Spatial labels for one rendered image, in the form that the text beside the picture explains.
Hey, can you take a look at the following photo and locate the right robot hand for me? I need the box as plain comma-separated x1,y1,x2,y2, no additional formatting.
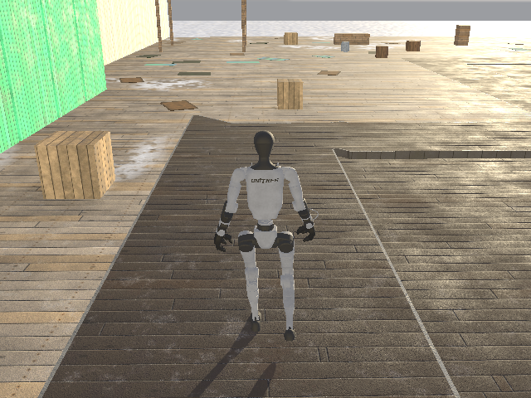
296,226,316,242

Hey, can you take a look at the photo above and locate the right robot upper arm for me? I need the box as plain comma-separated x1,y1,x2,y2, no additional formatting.
282,167,306,211

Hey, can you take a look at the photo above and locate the right robot thigh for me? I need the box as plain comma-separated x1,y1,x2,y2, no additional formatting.
277,231,295,288

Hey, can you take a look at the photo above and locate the left robot upper arm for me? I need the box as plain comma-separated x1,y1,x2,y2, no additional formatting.
225,167,247,213

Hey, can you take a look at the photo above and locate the right robot forearm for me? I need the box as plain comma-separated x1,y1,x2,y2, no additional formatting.
298,198,314,229

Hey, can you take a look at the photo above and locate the left robot hand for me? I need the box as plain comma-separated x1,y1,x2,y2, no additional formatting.
214,233,233,252

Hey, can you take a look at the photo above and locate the humanoid robot torso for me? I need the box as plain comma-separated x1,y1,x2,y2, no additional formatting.
246,163,284,249

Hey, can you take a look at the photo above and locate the left robot forearm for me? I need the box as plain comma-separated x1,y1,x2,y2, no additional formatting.
216,201,233,236

